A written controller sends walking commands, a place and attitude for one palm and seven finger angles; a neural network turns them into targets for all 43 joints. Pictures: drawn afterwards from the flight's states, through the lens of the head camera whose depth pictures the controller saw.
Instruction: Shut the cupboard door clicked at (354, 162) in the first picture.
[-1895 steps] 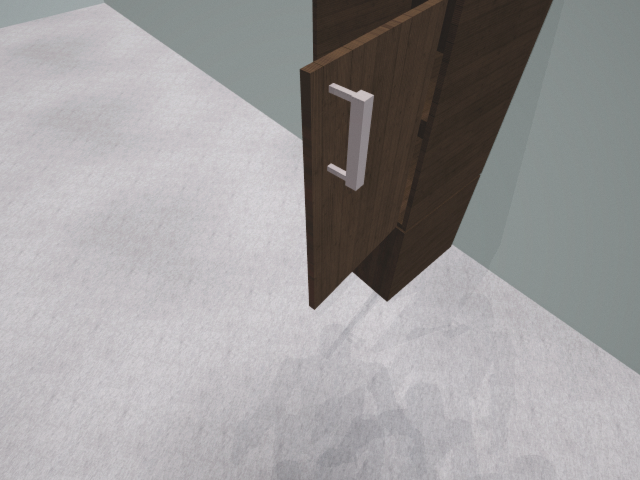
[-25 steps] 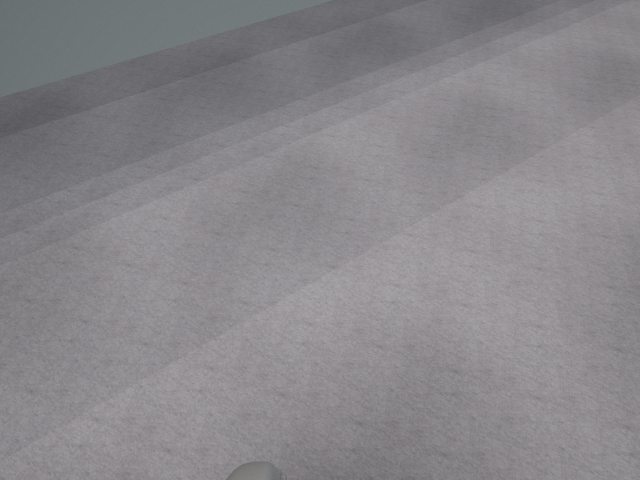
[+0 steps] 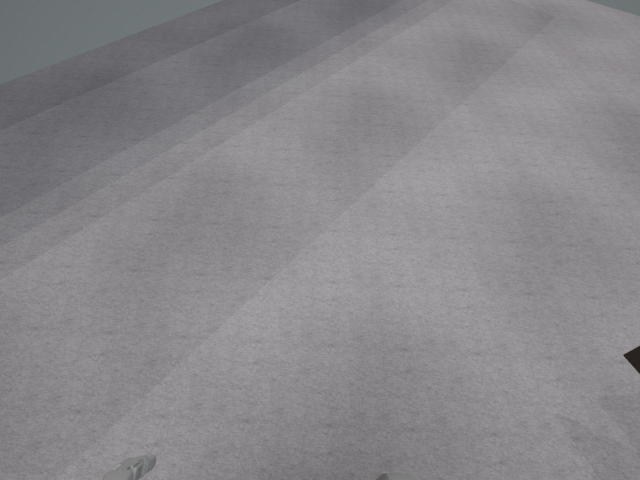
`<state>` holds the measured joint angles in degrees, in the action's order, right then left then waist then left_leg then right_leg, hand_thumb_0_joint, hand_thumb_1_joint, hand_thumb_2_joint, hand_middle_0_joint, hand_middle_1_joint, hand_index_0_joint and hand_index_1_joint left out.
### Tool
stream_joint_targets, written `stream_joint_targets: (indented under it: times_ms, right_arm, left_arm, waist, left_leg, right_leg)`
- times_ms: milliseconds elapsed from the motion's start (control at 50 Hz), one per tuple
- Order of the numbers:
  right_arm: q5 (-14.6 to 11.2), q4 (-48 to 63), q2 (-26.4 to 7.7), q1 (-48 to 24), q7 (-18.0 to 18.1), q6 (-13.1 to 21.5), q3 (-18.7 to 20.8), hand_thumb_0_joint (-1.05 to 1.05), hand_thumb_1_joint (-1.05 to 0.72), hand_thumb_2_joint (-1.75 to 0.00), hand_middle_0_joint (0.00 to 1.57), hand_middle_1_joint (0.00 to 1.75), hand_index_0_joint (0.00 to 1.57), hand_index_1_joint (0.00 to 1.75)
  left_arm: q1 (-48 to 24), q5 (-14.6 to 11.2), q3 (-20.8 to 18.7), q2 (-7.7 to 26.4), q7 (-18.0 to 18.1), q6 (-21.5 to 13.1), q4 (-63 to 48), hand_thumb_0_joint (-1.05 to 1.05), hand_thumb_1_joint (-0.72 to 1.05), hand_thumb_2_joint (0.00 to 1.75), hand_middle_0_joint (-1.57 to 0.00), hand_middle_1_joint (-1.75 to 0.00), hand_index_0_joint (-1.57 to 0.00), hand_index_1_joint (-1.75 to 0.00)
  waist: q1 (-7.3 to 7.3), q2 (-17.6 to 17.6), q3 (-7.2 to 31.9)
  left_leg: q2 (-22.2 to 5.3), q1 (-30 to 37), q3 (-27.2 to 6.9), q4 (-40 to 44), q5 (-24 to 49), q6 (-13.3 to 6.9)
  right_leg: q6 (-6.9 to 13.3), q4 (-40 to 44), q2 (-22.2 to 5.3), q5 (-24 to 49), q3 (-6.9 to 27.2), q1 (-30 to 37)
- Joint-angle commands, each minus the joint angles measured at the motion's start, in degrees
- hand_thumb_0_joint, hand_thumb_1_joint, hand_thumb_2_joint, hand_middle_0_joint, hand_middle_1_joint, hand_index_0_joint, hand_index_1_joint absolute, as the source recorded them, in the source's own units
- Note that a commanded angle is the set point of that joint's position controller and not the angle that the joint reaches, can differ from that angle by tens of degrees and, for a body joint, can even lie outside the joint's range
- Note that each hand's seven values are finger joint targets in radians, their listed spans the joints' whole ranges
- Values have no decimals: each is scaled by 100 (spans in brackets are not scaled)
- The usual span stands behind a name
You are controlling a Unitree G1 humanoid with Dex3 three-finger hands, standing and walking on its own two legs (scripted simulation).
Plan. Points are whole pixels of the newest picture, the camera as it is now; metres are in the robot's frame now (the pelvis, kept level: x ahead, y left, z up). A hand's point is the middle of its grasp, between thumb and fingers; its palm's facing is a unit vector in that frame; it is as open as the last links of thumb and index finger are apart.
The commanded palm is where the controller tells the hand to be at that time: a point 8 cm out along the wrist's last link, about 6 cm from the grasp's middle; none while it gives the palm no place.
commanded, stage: turn to face it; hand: left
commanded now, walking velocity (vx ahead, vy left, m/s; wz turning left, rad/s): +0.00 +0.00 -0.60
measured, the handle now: out of the picture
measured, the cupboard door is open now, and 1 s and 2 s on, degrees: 62 62 62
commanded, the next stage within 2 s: take the last steps up to it in 1.80 s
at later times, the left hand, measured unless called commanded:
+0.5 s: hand out of the picture +0.14 +0.17 -0.18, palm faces -0.24 -0.95 -0.20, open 7.4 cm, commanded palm none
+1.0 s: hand (268, 408) +0.24 +0.09 -0.16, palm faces -0.55 -0.79 -0.28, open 7.3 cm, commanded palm none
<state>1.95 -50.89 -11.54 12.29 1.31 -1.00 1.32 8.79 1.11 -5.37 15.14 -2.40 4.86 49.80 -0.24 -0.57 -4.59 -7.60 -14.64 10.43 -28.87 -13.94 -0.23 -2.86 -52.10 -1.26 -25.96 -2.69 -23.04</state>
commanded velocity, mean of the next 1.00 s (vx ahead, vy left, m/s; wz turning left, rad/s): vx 0.00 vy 0.00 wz -0.60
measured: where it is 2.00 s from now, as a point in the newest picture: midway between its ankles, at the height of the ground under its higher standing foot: outside the picture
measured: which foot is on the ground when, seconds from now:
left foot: down 0.00-0.12, up 0.14-0.48, down 0.50-0.90, up 0.92-1.00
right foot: up 0.00-0.10, down 0.12-0.50, up 0.52-0.88, down 0.90-1.00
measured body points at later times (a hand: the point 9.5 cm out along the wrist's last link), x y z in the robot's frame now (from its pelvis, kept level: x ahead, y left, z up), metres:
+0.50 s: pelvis +0.03 +0.00 -0.01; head +0.07 +0.00 +0.44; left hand +0.15 +0.22 -0.16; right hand +0.04 -0.28 -0.14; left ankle +0.07 +0.11 -0.74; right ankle -0.01 -0.13 -0.74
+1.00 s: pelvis +0.03 -0.02 -0.01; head +0.05 -0.07 +0.43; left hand +0.26 +0.13 -0.13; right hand -0.09 -0.27 -0.17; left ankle +0.06 +0.11 -0.69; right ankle -0.04 -0.11 -0.74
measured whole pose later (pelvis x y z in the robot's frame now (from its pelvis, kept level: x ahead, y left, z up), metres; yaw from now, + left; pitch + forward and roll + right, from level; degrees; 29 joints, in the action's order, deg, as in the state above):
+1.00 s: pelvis +0.03 -0.02 -0.01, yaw -35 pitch +1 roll +0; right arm 0.9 -53.3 -15.9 13.0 1.2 -4.2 3.7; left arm 9.1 1.1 -3.3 12.3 -1.1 1.8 50.3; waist -1.1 -4.1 -4.5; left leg -6.3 -24.1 4.7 -59.1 -29.1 3.5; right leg 1.3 -33.5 0.5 -19.0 -1.6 -15.9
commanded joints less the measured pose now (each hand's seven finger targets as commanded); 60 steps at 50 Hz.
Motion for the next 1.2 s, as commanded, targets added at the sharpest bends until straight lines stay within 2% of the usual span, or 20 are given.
stream_joint_targets:
  times_ms: [0,60,100,140,160,220,340,440,480,500,580,660,780,840,860,880,900,940,1020,1180]
  right_arm:
    - [-4,275,-1328,248,31,75,431,0,-90,-90,20,30,20,30]
    - [-74,306,-1306,38,-9,44,462,0,-90,-90,20,30,20,30]
    - [-108,686,-658,-363,-67,-16,306,0,-90,-90,20,30,20,30]
    - [-117,618,-807,-414,-38,-115,325,0,-90,-90,20,30,20,30]
    - [-104,541,-830,-365,-28,-107,337,0,-90,-90,20,30,20,30]
    - [-92,358,-820,-110,-68,-84,333,0,-90,-90,20,30,20,30]
    - [-139,445,-645,-303,-24,-33,276,0,-90,-90,20,30,20,30]
    - [-178,239,-759,396,65,97,278,0,-90,-90,20,30,20,30]
    - [-68,285,-1626,629,101,151,437,0,-90,-90,20,30,20,30]
    - [-6,336,-1625,690,124,121,403,0,-90,-90,20,30,20,30]
    - [-3,547,-1162,-141,148,142,252,0,-90,-90,20,30,20,30]
    - [-13,320,-1142,383,152,153,315,0,-90,-90,20,30,20,30]
    - [-11,205,-1308,457,54,90,441,0,-90,-90,20,30,20,30]
    - [-53,250,-1356,150,18,53,464,0,-90,-90,20,30,20,30]
    - [-102,307,-1226,84,-14,47,466,0,-90,-90,20,30,20,30]
    - [-135,549,-682,-43,-47,26,335,0,-90,-90,20,30,20,30]
    - [-114,685,-812,-377,-6,-72,292,0,-90,-90,20,30,20,30]
    - [-117,616,-739,-401,-7,-101,303,0,-90,-90,20,30,20,30]
    - [-108,379,-770,-200,-45,-67,295,0,-90,-90,20,30,20,30]
    - [-172,506,-698,-368,-19,-1,264,0,-90,-90,20,30,20,30]
  left_arm:
    - [-78,12,-2,171,20,-178,-504,0,90,90,-20,-30,-20,-30]
    - [550,34,-75,450,58,-245,-314,0,90,90,-20,-30,-20,-30]
    - [916,86,-233,1424,190,-355,-220,0,90,90,-20,-30,-20,-30]
    - [632,22,-207,1234,278,-334,-310,0,90,90,-20,-30,-20,-30]
    - [282,33,-191,1095,302,-345,-353,0,90,90,-20,-30,-20,-30]
    - [1,12,-77,790,296,-392,-441,0,90,90,-20,-30,-20,-30]
    - [445,39,-132,986,276,-378,-234,0,90,90,-20,-30,-20,-30]
    - [38,-18,-135,825,273,-302,-271,0,90,90,-20,-30,-20,-30]
    - [298,-91,-8,256,205,-258,-422,0,90,90,-20,-30,-20,-30]
    - [122,-32,-37,433,204,-242,-461,0,90,90,-20,-30,-20,-30]
    - [160,40,-132,424,37,-133,-271,0,90,90,-20,-30,-20,-30]
    - [-53,-5,-51,203,17,-130,-332,0,90,90,-20,-30,-20,-30]
    - [-219,8,8,155,16,-196,-420,0,90,90,-20,-30,-20,-30]
    - [276,10,-38,307,35,-248,-278,0,90,90,-20,-30,-20,-30]
    - [706,43,-103,616,72,-308,-150,0,90,90,-20,-30,-20,-30]
    - [955,104,-216,1302,160,-402,-80,0,90,90,-20,-30,-20,-30]
    - [1153,5,-246,1496,242,-376,-20,0,90,90,-20,-30,-20,-30]
    - [541,20,-217,1170,318,-378,-183,0,90,90,-20,-30,-20,-30]
    - [272,-21,-71,829,319,-445,-256,0,90,90,-20,-30,-20,-30]
    - [310,58,-139,1040,289,-384,-199,0,90,90,-20,-30,-20,-30]
  waist:
    - [-141,-1197,751]
    - [224,-552,842]
    - [517,1915,457]
    - [341,1236,231]
    - [201,1621,201]
    - [-28,1049,496]
    - [177,840,729]
    - [-207,778,851]
    - [-191,-1835,981]
    - [-295,-1416,852]
    - [84,-1042,294]
    - [-105,-915,694]
    - [-235,-1259,706]
    - [108,-963,755]
    - [329,-245,921]
    - [472,1820,784]
    - [614,1732,676]
    - [285,1419,353]
    - [49,956,774]
    - [103,996,696]
  left_leg:
    - [-1406,785,-797,649,1769,-684]
    - [-1105,-10,-313,-336,1056,-177]
    - [309,-1999,-45,-2705,-2323,428]
    - [138,-2323,-1054,-3771,-1645,353]
    - [130,-2435,-1097,-3833,-1361,385]
    - [174,-1800,-992,-3437,-699,503]
    - [509,-1323,-833,-1908,-986,540]
    - [530,496,-868,386,187,428]
    - [-1685,1385,-3032,1254,1198,-434]
    - [-2043,936,-3109,1210,1497,-869]
    - [-1221,255,-1597,1224,1448,-632]
    - [-1171,1271,-1047,819,2722,-706]
    - [-1336,1121,-622,462,2725,-654]
    - [-1207,514,-289,-191,1948,-267]
    - [-922,-21,-43,-997,1190,40]
    - [22,-1656,254,-2363,-1761,415]
    - [264,-2027,-521,-3379,-2445,427]
    - [120,-2519,-1089,-3896,-1648,399]
    - [188,-1875,-978,-3412,-855,574]
    - [535,-1033,-872,-1479,-975,552]
  right_leg:
    - [105,975,53,113,-231,240]
    - [292,2594,-5,1517,-126,1610]
    - [1257,3623,-2027,3212,2782,1977]
    - [1543,3835,-1869,1834,2544,1416]
    - [1426,3820,-1613,1679,2496,1376]
    - [1237,3410,-1124,2599,1606,1257]
    - [1405,3065,-1101,3385,2054,1597]
    - [858,2400,-666,2930,2084,588]
    - [195,345,549,-743,688,-859]
    - [177,-717,313,-1074,642,-767]
    - [-14,-1608,-16,-10,433,-842]
    - [-93,-813,-60,66,152,-875]
    - [62,787,75,105,-276,4]
    - [224,2271,129,1282,-359,1130]
    - [384,2943,-257,2014,173,1897]
    - [959,3437,-1729,3562,2322,2638]
    - [1498,3418,-2210,4236,2827,2118]
    - [1510,3605,-1730,2803,2522,1854]
    - [1269,3036,-1113,4318,1517,1880]
    - [1357,2886,-1066,3802,2184,1435]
